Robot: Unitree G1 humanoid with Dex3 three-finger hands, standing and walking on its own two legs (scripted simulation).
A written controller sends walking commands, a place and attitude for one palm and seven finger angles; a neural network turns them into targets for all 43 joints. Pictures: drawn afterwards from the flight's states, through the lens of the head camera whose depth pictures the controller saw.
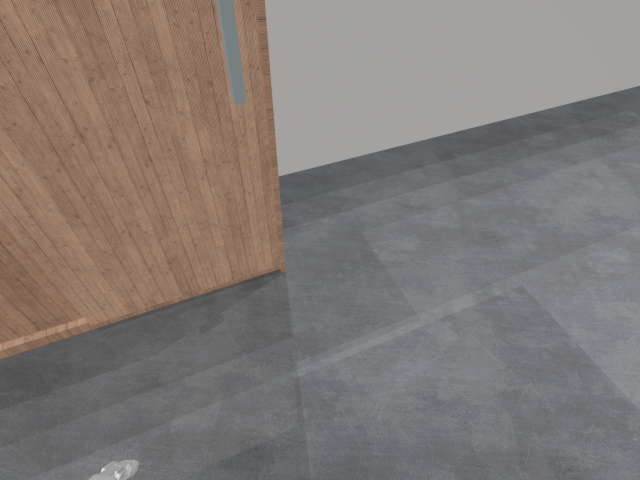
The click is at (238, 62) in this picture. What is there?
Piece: wardrobe's sliding door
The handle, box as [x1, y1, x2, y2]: [216, 0, 246, 104]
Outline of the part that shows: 216,0 232,99 235,104 243,103 246,101 232,0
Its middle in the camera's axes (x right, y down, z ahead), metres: -0.20 -0.42 +0.84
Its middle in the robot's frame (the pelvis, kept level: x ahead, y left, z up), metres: +0.92 +0.26 +0.13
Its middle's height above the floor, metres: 0.90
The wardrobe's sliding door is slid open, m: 0.00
